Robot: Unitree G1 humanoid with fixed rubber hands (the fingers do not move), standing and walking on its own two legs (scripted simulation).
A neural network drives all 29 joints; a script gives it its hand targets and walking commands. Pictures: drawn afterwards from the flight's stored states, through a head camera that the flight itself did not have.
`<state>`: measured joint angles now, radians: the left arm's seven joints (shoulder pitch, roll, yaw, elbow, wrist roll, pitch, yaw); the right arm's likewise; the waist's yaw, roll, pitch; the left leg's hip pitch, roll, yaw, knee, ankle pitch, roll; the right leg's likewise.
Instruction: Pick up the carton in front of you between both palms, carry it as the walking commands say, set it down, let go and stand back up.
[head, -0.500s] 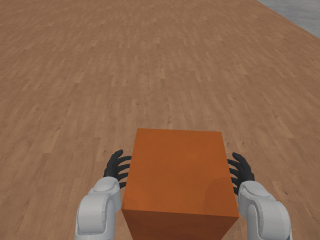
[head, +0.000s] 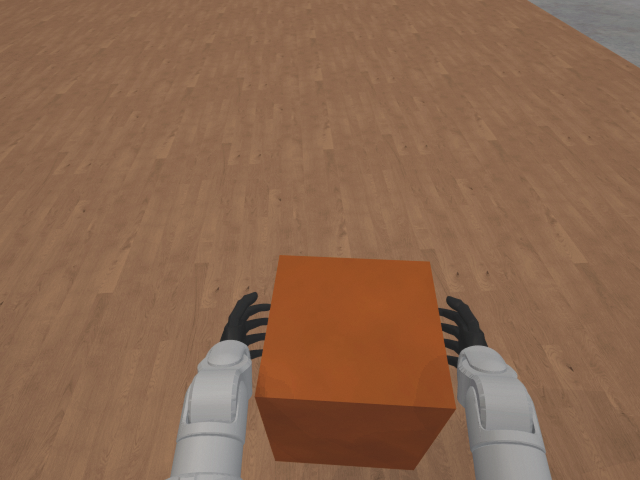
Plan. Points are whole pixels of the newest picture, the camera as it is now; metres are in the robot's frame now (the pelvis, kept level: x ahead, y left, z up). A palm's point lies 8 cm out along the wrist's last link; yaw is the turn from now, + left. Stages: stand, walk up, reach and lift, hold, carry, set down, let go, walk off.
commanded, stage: carry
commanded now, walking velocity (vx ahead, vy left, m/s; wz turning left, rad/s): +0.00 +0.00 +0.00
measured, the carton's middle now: (348, 366) +0.30 +0.00 -0.05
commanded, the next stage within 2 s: hold in 0.62 s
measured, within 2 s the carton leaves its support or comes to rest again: neither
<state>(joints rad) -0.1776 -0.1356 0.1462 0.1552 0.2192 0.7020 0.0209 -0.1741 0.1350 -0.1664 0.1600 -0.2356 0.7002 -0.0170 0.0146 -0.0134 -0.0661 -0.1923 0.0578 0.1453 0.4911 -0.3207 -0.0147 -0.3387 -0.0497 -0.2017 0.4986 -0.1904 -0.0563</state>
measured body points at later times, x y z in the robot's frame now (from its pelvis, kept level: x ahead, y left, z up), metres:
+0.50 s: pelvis +0.00 +0.00 +0.00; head +0.00 +0.00 +0.45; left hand +0.30 +0.15 +0.03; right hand +0.30 -0.16 +0.02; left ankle -0.04 +0.12 -0.74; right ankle +0.05 -0.08 -0.74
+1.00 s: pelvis -0.02 +0.02 +0.01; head -0.04 +0.00 +0.45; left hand +0.29 +0.14 +0.04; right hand +0.26 -0.16 +0.03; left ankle -0.04 +0.14 -0.74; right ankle +0.05 -0.09 -0.74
